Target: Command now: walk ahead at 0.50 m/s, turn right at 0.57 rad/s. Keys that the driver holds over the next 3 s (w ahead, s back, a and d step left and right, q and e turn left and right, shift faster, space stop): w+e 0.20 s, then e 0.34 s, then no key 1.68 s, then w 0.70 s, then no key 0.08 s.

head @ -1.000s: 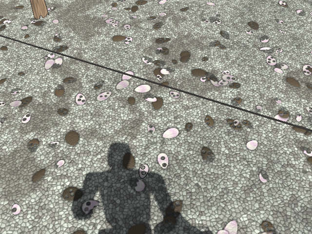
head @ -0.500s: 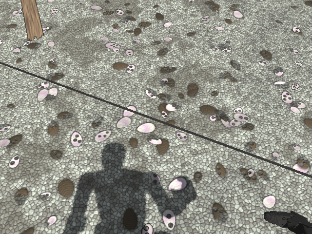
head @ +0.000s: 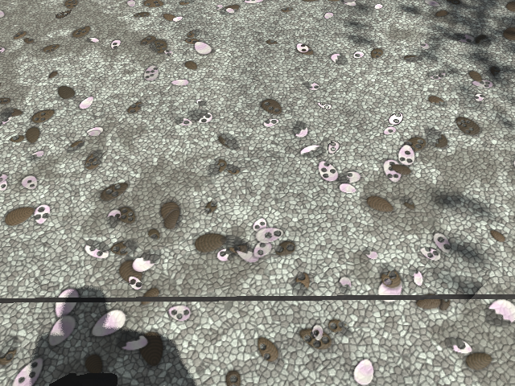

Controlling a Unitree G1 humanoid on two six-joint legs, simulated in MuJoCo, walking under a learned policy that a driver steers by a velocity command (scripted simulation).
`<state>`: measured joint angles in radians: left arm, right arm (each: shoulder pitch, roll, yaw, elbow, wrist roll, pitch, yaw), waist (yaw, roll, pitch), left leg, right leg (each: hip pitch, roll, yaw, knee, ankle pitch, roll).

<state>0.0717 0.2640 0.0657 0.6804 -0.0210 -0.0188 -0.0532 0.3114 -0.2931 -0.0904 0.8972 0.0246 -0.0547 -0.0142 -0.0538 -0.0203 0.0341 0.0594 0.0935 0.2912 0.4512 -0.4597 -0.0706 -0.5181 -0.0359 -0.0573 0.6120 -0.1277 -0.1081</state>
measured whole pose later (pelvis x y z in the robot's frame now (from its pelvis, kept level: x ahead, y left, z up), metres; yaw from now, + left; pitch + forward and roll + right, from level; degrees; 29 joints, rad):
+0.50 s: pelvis +0.25 -0.01 +0.00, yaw -18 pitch +2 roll +1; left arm 0.31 0.31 0.10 0.70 -0.01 0.00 0.04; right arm 0.01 -0.26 -0.05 0.70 -0.03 -0.10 0.01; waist 0.07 -0.01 0.03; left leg -0.48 -0.04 -0.03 0.49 -0.05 0.01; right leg -0.23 0.13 0.22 0.77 -0.52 -0.04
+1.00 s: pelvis +0.30 -0.04 +0.02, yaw -26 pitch -1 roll +1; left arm 0.21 0.22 0.02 0.68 0.03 0.02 0.01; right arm 0.16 -0.26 -0.03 0.84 -0.02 0.00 0.01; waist -0.03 0.03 0.02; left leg -0.29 0.03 0.03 0.48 -0.16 -0.03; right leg -0.24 0.02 0.03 0.54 -0.29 -0.01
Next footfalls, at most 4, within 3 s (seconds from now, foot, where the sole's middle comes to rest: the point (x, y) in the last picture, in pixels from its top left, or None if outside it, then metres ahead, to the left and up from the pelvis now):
0.46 left None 0.44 0.04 -0.75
0.84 right None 0.29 -0.16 -0.75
2.98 right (377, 278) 0.73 -0.33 -0.75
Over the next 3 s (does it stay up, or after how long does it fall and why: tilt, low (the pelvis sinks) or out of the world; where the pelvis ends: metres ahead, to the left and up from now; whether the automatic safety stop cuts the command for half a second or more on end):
stays up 0.61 -0.16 0.00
